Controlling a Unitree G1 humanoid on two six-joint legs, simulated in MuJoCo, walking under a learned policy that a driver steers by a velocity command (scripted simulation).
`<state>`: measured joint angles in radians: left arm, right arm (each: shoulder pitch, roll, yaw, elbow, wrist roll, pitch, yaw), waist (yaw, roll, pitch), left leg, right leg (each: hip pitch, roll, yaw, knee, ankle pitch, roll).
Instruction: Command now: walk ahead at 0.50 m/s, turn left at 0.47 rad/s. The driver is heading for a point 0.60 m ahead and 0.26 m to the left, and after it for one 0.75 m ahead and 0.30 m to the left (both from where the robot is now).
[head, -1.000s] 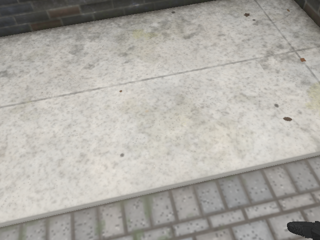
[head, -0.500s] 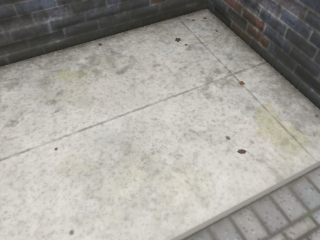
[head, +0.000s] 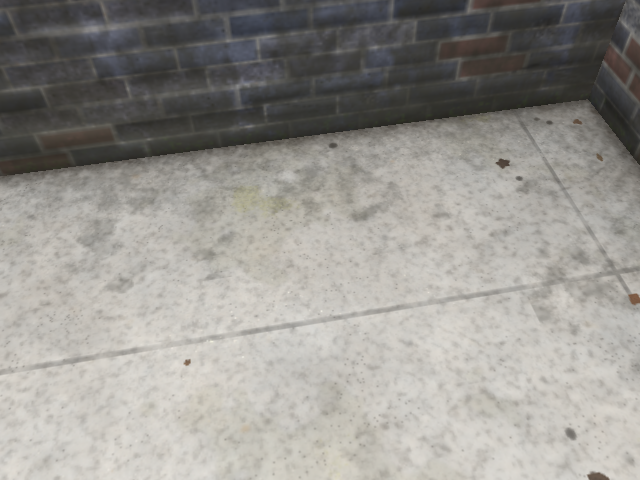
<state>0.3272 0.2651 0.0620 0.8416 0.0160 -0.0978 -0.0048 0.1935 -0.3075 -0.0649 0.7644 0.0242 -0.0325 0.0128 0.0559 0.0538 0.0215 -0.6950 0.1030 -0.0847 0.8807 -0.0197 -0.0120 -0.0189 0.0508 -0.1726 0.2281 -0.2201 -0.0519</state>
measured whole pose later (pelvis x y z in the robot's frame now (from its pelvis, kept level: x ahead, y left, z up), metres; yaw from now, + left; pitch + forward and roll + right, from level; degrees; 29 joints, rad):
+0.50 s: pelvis +0.28 +0.06 +0.00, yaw +17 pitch +2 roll +0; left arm 0.08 0.31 0.05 0.71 0.01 -0.09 0.00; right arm 0.33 -0.28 -0.07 0.70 0.01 -0.04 0.00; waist -0.05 -0.03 0.05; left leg -0.18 -0.11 -0.10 0.35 -0.19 0.09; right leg -0.65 -0.10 0.10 0.83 -0.13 0.07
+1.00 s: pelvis +0.53 +0.09 +0.00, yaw +35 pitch +1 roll -1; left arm 0.25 0.28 0.07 0.82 0.00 -0.06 0.01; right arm 0.17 -0.32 -0.08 0.61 0.02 0.01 0.00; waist 0.05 0.04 0.07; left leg -0.65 0.06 -0.03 0.89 -0.18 -0.04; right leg -0.13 0.01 -0.13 0.32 -0.21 -0.03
